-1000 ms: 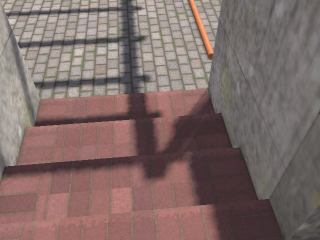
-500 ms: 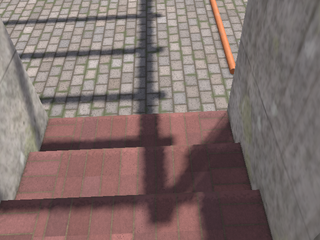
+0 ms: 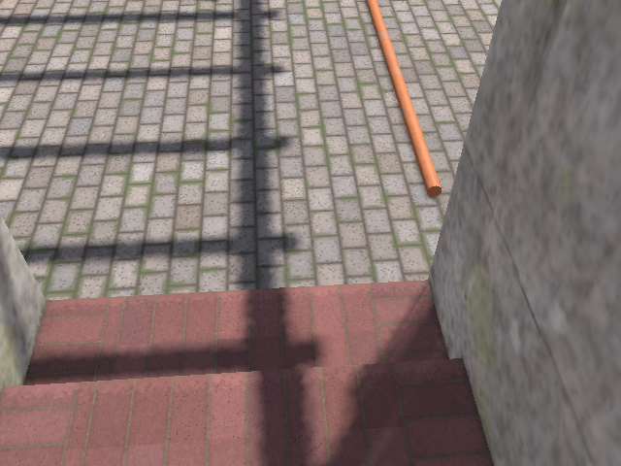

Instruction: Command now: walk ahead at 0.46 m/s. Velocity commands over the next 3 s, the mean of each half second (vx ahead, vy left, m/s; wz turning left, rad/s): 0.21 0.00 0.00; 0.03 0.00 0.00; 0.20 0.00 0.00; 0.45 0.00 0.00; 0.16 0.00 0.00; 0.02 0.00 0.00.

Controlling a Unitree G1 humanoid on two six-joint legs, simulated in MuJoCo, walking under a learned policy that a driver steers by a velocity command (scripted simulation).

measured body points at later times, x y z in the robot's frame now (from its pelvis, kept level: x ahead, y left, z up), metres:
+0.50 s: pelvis +0.19 -0.06 -0.12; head +0.21 -0.09 +0.32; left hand +0.28 +0.16 -0.26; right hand +0.19 -0.30 -0.28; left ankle +0.12 +0.11 -0.67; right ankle +0.27 -0.14 -0.86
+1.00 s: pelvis +0.24 +0.00 -0.12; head +0.24 +0.02 +0.33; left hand +0.26 +0.25 -0.28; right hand +0.24 -0.24 -0.26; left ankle +0.24 +0.12 -0.86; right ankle +0.27 -0.14 -0.86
